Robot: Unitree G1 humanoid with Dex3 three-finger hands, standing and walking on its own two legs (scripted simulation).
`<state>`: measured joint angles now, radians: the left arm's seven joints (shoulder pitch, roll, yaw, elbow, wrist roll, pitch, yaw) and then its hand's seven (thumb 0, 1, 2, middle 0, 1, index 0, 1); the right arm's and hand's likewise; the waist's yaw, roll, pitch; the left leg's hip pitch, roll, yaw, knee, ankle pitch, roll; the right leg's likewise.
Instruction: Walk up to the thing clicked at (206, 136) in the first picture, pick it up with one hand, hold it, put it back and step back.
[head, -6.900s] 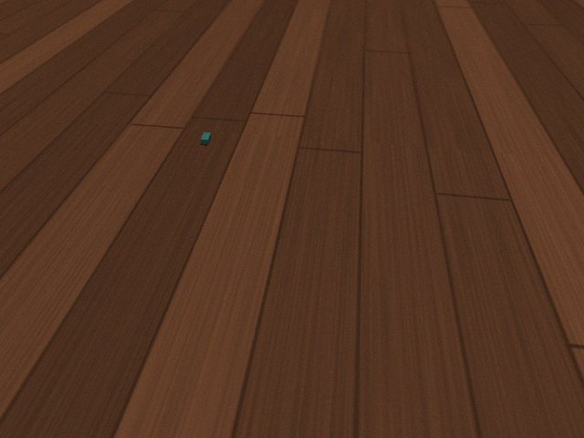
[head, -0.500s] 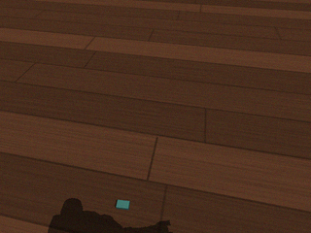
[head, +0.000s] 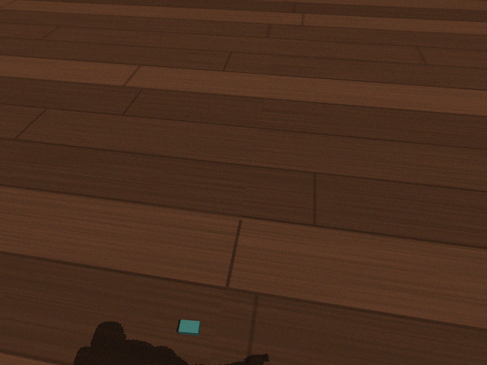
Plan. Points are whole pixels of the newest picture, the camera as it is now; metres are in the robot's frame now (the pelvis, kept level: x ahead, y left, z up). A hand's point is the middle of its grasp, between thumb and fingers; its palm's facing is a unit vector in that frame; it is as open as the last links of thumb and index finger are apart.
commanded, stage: walk up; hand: left
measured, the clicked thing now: (189, 327) +0.41 +0.23 -0.76
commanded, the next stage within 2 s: stand in 0.30 s
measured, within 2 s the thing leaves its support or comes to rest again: neither
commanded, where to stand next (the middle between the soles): +0.06 +0.01 m, yaw -1 degrees
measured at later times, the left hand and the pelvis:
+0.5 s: hand out of the picture +0.10 +0.24 -0.15, palm faces -0.02 -0.94 -0.34, open 7.4 cm; pelvis +0.01 +0.00 +0.00, yaw +0 degrees
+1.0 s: hand out of the picture +0.07 +0.25 -0.15, palm faces +0.00 -0.94 -0.34, open 7.4 cm; pelvis +0.00 +0.00 +0.01, yaw +1 degrees
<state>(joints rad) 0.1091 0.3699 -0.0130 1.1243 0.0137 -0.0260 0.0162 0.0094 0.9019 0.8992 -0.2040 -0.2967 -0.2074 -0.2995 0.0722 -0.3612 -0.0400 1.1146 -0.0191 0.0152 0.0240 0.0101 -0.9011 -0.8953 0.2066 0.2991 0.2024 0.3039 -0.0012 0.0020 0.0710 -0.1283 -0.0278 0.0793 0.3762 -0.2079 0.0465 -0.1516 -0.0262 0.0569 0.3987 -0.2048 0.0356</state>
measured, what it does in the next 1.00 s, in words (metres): stands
